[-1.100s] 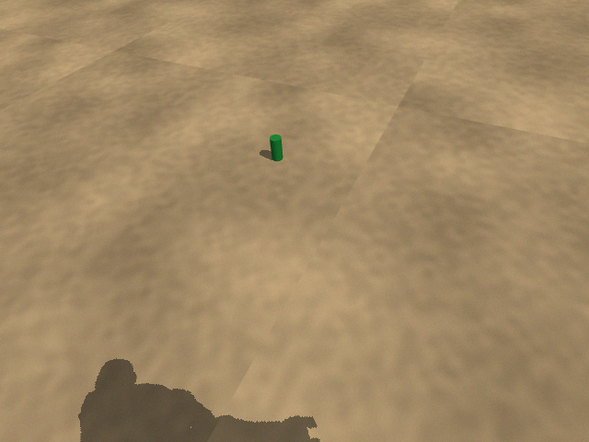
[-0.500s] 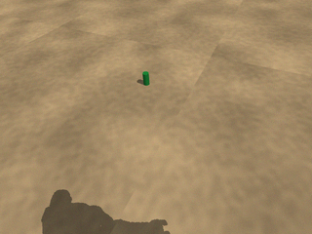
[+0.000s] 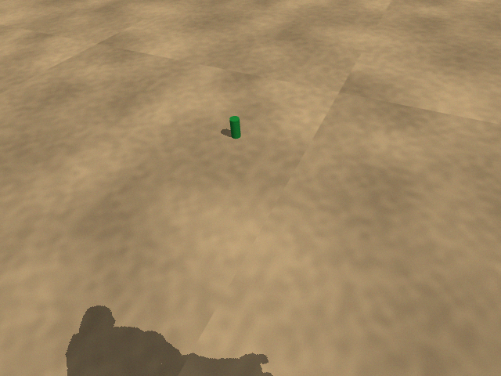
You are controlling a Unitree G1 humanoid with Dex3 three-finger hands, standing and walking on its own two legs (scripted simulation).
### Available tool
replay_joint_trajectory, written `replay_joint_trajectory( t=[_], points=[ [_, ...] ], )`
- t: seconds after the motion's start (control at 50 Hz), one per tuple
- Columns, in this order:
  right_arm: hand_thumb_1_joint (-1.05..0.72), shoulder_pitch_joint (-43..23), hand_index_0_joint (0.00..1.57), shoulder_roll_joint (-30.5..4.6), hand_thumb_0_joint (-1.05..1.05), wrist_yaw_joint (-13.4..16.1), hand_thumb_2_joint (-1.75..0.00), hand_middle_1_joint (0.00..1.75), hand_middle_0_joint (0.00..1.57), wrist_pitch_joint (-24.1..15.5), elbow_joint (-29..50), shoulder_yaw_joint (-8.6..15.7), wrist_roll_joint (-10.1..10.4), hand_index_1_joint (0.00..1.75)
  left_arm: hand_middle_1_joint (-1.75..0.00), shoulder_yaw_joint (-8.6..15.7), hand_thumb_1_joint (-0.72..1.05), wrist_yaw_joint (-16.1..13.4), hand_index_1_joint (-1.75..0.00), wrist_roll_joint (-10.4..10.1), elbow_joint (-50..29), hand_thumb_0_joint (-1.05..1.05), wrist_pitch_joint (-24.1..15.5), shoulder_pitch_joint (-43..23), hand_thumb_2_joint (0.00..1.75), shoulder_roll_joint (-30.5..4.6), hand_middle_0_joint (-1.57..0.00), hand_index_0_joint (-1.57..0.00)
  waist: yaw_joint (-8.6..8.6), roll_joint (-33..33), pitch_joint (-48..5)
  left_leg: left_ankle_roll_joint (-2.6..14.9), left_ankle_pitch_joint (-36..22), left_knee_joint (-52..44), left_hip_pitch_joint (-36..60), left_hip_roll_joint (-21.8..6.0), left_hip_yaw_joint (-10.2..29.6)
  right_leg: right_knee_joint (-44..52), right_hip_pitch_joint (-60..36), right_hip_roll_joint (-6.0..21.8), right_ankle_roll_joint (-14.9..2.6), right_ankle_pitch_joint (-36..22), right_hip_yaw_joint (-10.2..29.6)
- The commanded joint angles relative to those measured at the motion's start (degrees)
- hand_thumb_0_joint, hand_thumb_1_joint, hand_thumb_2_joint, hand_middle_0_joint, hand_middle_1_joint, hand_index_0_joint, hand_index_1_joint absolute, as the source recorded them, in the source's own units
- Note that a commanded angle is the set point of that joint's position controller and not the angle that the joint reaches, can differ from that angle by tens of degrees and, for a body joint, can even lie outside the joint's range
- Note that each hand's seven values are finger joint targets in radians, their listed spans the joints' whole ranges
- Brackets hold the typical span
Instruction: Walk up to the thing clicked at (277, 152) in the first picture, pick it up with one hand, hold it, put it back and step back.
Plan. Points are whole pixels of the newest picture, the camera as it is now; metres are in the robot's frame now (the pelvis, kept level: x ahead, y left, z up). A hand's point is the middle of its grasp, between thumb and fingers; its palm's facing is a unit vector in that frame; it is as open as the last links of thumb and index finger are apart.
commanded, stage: stand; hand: left
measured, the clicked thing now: (235, 127) +1.70 +0.13 -0.71
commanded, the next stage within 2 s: walk up in 0.02 s
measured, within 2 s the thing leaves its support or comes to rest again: neither
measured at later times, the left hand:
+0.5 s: hand out of the picture +0.17 +0.20 -0.13, palm faces +0.00 -0.91 -0.40, open 7.4 cm
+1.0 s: hand (176, 244) +0.46 +0.21 -0.15, palm faces -0.06 -0.94 -0.34, open 7.4 cm
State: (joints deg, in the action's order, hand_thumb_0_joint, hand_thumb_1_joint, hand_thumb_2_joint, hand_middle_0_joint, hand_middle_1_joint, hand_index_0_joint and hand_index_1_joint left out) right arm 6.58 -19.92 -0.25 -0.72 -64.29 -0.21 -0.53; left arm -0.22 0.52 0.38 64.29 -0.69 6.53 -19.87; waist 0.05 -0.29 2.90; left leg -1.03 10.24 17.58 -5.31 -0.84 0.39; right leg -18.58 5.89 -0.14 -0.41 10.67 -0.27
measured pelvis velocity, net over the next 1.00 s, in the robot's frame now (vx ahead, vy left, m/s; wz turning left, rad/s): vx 0.39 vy -0.06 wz -0.03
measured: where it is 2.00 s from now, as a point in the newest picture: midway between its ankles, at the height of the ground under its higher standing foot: (283, 238)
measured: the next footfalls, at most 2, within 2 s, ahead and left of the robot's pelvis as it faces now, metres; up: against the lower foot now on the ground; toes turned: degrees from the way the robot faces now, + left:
right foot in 0.30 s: +0.15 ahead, -0.19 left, +0.00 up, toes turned -7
left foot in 0.78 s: +0.43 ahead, +0.07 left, +0.00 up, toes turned +3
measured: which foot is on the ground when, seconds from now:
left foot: down 0.00-0.32, up 0.34-0.76, down 0.78-1.00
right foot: down 0.00-0.10, up 0.12-0.28, down 0.30-0.82, up 0.84-1.00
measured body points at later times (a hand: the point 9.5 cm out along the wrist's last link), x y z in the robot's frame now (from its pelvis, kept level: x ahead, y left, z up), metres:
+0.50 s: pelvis +0.12 -0.08 -0.01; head +0.10 -0.11 +0.44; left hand +0.17 +0.25 -0.10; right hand +0.18 -0.42 -0.14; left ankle +0.14 +0.05 -0.68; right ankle +0.11 -0.18 -0.75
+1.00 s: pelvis +0.39 -0.06 -0.01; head +0.41 -0.05 +0.44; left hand +0.46 +0.26 -0.13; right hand +0.46 -0.37 -0.11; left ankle +0.39 +0.06 -0.75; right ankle +0.37 -0.21 -0.67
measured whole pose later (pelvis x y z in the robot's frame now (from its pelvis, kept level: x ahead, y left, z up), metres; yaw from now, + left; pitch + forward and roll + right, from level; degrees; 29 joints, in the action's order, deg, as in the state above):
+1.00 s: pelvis +0.39 -0.06 -0.01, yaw -1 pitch -2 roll +0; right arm 14.2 -21.2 -3.2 -4.9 -49.2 3.3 -0.3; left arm 2.2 3.3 -1.2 51.9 -3.5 15.7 -24.6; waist 0.8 2.2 4.4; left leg 0.7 13.8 25.9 -9.9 -1.8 -4.6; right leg -62.5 26.2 2.6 -1.9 19.3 3.4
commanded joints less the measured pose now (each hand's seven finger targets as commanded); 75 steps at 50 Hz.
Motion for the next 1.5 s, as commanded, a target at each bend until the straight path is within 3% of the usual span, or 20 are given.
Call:
replay_joint_trajectory(
  t=[0.0,0.06,0.1,0.18,0.28,0.32,0.34,0.36,0.44,0.66,0.74,0.78,0.8,0.82,0.9,1.1,1.18,1.24,1.34,1.48],
  points=[
    [-0.90,2.1,0.20,-18.4,0.00,-0.5,-0.90,0.30,0.20,-2.6,6.8,6.5,-1.2,0.30,-0.30,6.5,0.90,1.0,-0.30,1.3,-7.3,0.00,-2.0,1.1,0.90,-18.4,-0.20,-0.20,0.24,0.8,-11.5,6.88,23.3,3.3,3.4,-5.9,6.3,-3.0,1.6,4.4,-3.18,20.2,6.2],
    [-0.90,5.6,0.20,-19.4,0.00,-1.7,-0.90,0.30,0.20,-2.9,6.3,8.0,-1.8,0.30,-0.30,6.5,0.90,2.8,-0.30,2.0,-10.2,0.00,-2.0,-6.2,0.90,-14.8,-0.20,-0.20,3.34,-6.0,1.4,10.83,38.5,-4.5,2.4,-12.4,16.0,-14.9,25.3,2.3,-2.26,24.6,3.2],
    [-0.90,6.6,0.20,-20.9,0.00,-1.5,-0.90,0.30,0.20,-3.9,7.6,9.4,-2.0,0.30,-0.30,6.4,0.90,3.0,-0.30,1.8,-12.5,0.00,-2.4,-8.7,0.90,-14.2,-0.20,-0.20,4.40,-6.7,5.6,16.23,29.7,-11.7,6.7,-24.0,27.1,-26.6,35.0,4.6,-1.15,16.5,4.6],
    [-0.90,3.5,0.20,-19.5,0.00,-2.0,-0.90,0.30,0.20,-4.2,10.9,9.4,-2.0,0.30,-0.30,6.4,0.90,4.7,-0.30,1.3,-12.4,0.00,-3.1,-4.5,0.90,-14.9,-0.20,-0.20,2.08,-6.9,0.2,13.57,24.0,-9.7,6.4,-17.3,15.6,-20.9,25.9,5.8,-0.17,15.5,3.0],
    [-0.90,-5.6,0.20,-14.4,0.00,-2.8,-0.90,0.30,0.20,-3.0,14.5,7.7,-2.4,0.30,-0.30,9.5,0.90,3.4,-0.30,1.2,-4.4,0.00,-3.6,19.6,0.90,-18.5,-0.20,-0.20,-10.45,3.4,-6.1,7.12,27.5,18.5,-25.5,-4.4,-3.0,-10.9,-18.4,1.3,-0.11,3.0,-3.4],
    [-0.90,-1.1,0.20,-10.9,0.00,-2.8,-0.90,0.30,0.20,-2.4,15.6,6.2,-1.1,0.30,-0.30,10.8,0.90,2.1,-0.30,2.2,-7.3,0.00,-4.1,19.9,0.90,-25.4,-0.20,-0.20,-9.70,19.6,-3.5,2.85,25.0,47.2,-39.7,5.2,0.8,13.6,-12.7,22.2,-6.38,44.9,36.6],
    [-0.90,-0.4,0.20,-16.4,0.00,-2.6,-0.90,0.30,0.20,-2.1,14.8,7.4,-1.1,0.30,-0.30,10.2,0.90,2.1,-0.30,1.4,-10.5,0.00,-4.0,11.4,0.90,-26.2,-0.20,-0.20,-6.36,12.0,1.9,2.76,18.8,48.2,-36.1,1.2,6.5,17.1,-3.1,25.5,-8.88,50.0,40.8],
    [-0.90,-0.2,0.20,-18.1,0.00,-2.9,-0.90,0.30,0.20,-2.6,14.3,7.8,-0.9,0.30,-0.30,9.8,0.90,2.1,-0.30,1.1,-12.5,0.00,-4.4,7.9,0.90,-26.1,-0.20,-0.20,-4.77,8.9,6.1,3.22,15.5,47.4,-35.4,-1.7,6.7,16.9,1.7,25.4,-12.07,45.8,39.5],
    [-0.90,7.5,0.20,-16.3,0.00,-3.9,-0.90,0.30,0.20,-2.8,10.2,7.3,0.2,0.30,-0.30,8.0,0.90,1.8,-0.30,-0.1,-12.6,0.00,-5.4,4.6,0.90,-19.6,-0.20,-0.20,-0.06,6.9,4.8,2.88,4.3,41.6,-27.9,-2.9,7.1,12.5,4.7,14.8,-7.49,23.5,15.3],
    [-0.90,-5.5,0.20,-13.6,0.00,-5.9,-0.90,0.30,0.20,-2.9,17.8,7.1,-1.1,0.30,-0.30,8.3,0.90,1.9,-0.30,0.2,-13.8,0.00,-6.0,11.3,0.90,-20.2,-0.20,-0.20,-4.60,4.1,4.6,1.56,-5.7,15.3,-23.0,-4.6,-1.7,8.6,-1.3,12.9,-8.85,2.3,1.3],
    [-0.90,4.8,0.20,-14.4,0.00,-4.6,-0.90,0.30,0.20,-3.6,15.4,8.2,-1.5,0.30,-0.30,7.6,0.90,1.3,-0.30,-0.3,-14.9,0.00,-5.1,10.2,0.90,-20.3,-0.20,-0.20,1.12,0.0,-3.1,4.25,-3.1,8.5,-7.7,-0.7,-5.3,-10.7,-4.5,12.2,-7.86,-20.9,-2.1],
    [-0.90,21.8,0.20,-21.8,0.00,-3.0,-0.90,0.30,0.20,-4.3,12.1,11.2,-3.3,0.30,-0.30,5.3,0.90,0.8,-0.30,-0.9,-16.3,0.00,-4.5,15.5,0.90,-13.6,-0.20,-0.20,7.43,-15.0,-14.0,10.60,9.9,7.3,19.5,-9.6,9.5,-41.3,16.4,4.2,-3.63,-6.8,-5.1],
    [-0.90,21.6,0.20,-24.7,0.00,-2.6,-0.90,0.30,0.20,-4.6,13.8,12.0,-2.4,0.30,-0.30,5.5,0.90,0.7,-0.30,-2.1,-16.6,0.00,-4.5,17.2,0.90,-12.9,-0.20,-0.20,6.88,-19.3,-16.5,16.61,8.9,2.1,30.1,-22.3,37.8,-50.0,32.8,-6.5,-1.46,19.1,-1.2],
    [-0.90,19.6,0.20,-24.5,0.00,-2.3,-0.90,0.30,0.20,-4.5,14.5,12.4,-0.4,0.30,-0.30,5.9,0.90,-0.2,-0.30,-1.6,-16.0,0.00,-4.4,13.4,0.90,-18.3,-0.20,-0.20,6.69,-12.8,-16.0,20.62,6.7,1.1,27.1,-25.4,40.9,-53.8,34.3,-0.4,-3.35,20.1,6.0],
    [-0.90,9.8,0.20,-17.4,0.00,-1.4,-0.90,0.30,0.20,-4.8,17.4,8.3,1.0,0.30,-0.30,5.1,0.90,1.4,-0.30,-2.3,-15.3,0.00,-4.6,12.7,0.90,-15.5,-0.20,-0.20,0.96,-4.9,-3.4,12.75,-13.9,-0.7,3.1,-15.5,9.4,-47.5,25.5,4.4,-2.20,8.5,7.1],
    [-0.90,7.4,0.20,-18.5,0.00,-2.3,-0.90,0.30,0.20,-5.9,20.0,7.9,0.4,0.30,-0.30,6.4,0.90,4.5,-0.30,-0.2,-16.8,0.00,-4.1,6.0,0.90,-13.9,-0.20,-0.20,0.08,-8.3,1.1,11.91,-3.3,-0.2,-9.6,-12.3,-0.6,-18.2,11.5,5.3,-0.85,-7.2,-2.4],
    [-0.90,7.1,0.20,-16.4,0.00,-2.0,-0.90,0.30,0.20,-5.3,20.4,7.0,0.3,0.30,-0.30,8.6,0.90,3.5,-0.30,0.1,-13.4,0.00,-4.6,16.5,0.90,-17.8,-0.20,-0.20,-6.57,2.8,-4.7,8.49,-3.4,20.6,-16.1,-8.8,-2.6,-15.3,-7.1,3.2,-3.03,-1.0,-2.3],
    [-0.90,13.7,0.20,-16.3,0.00,-1.6,-0.90,0.30,0.20,-4.5,19.6,6.3,0.3,0.30,-0.30,10.1,0.90,2.0,-0.30,-0.7,-14.7,0.00,-5.7,20.0,0.90,-26.3,-0.20,-0.20,-6.36,16.9,-6.7,3.44,20.3,54.7,-32.4,1.5,-0.4,5.1,-14.2,26.0,-13.06,14.7,42.2],
    [-0.90,13.3,0.20,-14.7,0.00,-2.4,-0.90,0.30,0.20,-3.1,16.2,6.2,1.4,0.30,-0.30,7.8,0.90,0.9,-0.30,-1.2,-16.6,0.00,-6.0,9.8,0.90,-18.7,-0.20,-0.20,-0.32,9.8,0.0,4.02,6.2,46.7,-23.7,-3.7,3.6,3.2,4.3,13.8,-7.83,-6.0,11.8],
    [-0.90,4.4,0.20,-13.4,0.00,-4.2,-0.90,0.30,0.20,-2.2,19.4,6.7,-0.4,0.30,-0.30,7.7,0.90,1.0,-0.30,-0.2,-18.3,0.00,-6.7,13.2,0.90,-18.5,-0.20,-0.20,-2.50,6.6,0.8,0.81,1.1,27.7,-27.5,-4.3,0.7,5.3,0.9,14.1,-10.93,-4.2,5.3]
  ],
)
